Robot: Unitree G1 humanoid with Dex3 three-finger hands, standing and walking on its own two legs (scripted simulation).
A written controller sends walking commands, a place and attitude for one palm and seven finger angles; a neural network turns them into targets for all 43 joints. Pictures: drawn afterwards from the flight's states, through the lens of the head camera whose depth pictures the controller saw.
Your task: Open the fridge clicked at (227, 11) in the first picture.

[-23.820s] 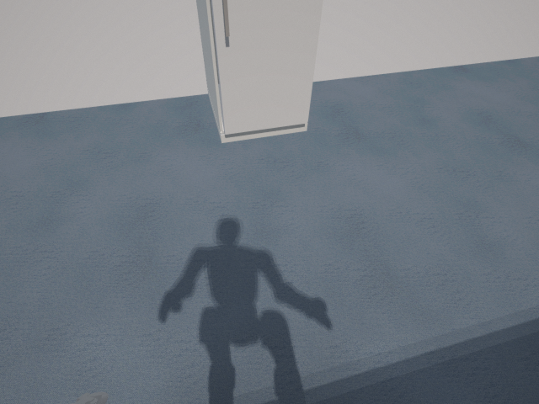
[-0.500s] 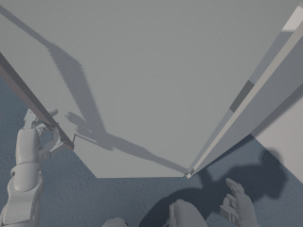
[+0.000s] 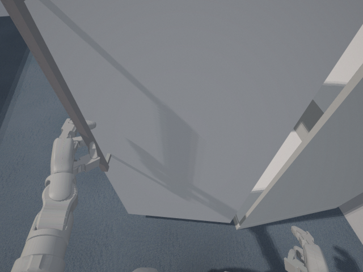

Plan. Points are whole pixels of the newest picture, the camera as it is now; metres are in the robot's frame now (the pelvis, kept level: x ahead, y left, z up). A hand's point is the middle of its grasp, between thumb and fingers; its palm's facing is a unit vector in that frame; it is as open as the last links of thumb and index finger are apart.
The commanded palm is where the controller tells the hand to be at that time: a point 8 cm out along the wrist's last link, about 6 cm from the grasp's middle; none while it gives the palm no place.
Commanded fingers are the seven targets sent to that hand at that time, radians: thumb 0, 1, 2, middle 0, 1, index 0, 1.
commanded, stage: stop walking and hold the door back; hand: left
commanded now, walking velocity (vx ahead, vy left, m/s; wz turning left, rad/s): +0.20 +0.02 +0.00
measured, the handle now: (79, 110) +0.39 +0.27 +0.13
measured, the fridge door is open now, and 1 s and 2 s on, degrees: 74 70 70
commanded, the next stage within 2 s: loosen the grip on the handle in 0.80 s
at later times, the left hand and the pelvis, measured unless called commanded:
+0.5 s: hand (94, 145) +0.35 +0.24 +0.06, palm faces +0.29 -0.91 -0.30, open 6.6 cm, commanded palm +0.33 +0.28 +0.05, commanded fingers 0.00 0.90 0.90 -0.45 -1.40 -0.45 -1.40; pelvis -0.05 -0.01 +0.00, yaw +3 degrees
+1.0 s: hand (86, 141) +0.36 +0.26 +0.06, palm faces +0.24 -0.94 -0.23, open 6.8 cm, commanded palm +0.31 +0.30 +0.06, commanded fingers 0.00 0.17 0.55 -0.45 -1.40 -0.45 -1.40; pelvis -0.05 +0.01 +0.00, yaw +2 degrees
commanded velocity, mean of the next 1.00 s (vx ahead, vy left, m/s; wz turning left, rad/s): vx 0.07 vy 0.01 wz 0.00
